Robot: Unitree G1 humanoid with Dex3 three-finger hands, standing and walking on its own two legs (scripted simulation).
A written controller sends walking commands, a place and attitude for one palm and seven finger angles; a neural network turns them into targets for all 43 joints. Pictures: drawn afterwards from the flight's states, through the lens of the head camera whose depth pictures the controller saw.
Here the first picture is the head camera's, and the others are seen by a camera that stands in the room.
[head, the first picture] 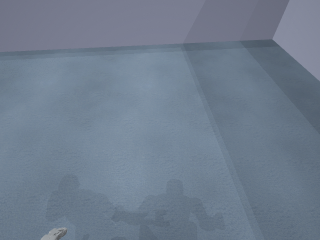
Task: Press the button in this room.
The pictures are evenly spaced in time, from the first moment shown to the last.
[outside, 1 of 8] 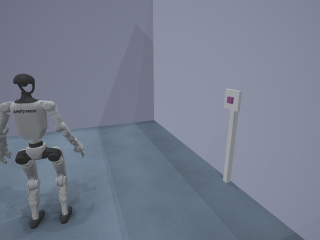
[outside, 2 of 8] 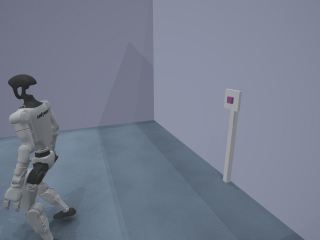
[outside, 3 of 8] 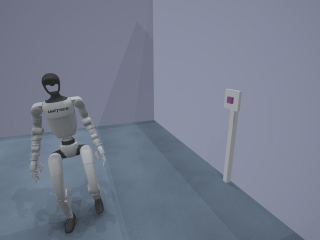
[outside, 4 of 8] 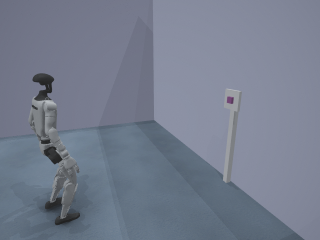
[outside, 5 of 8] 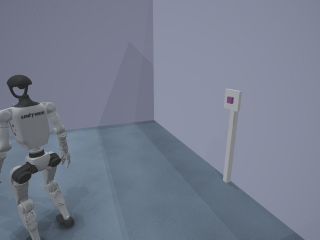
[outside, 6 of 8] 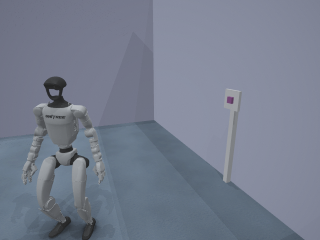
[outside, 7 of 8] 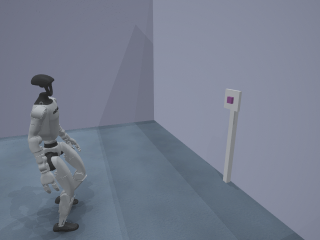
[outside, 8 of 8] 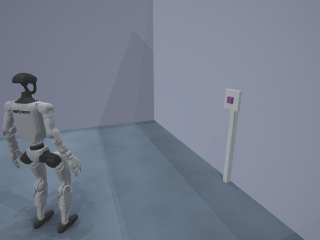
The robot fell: no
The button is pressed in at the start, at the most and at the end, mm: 0 0 0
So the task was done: no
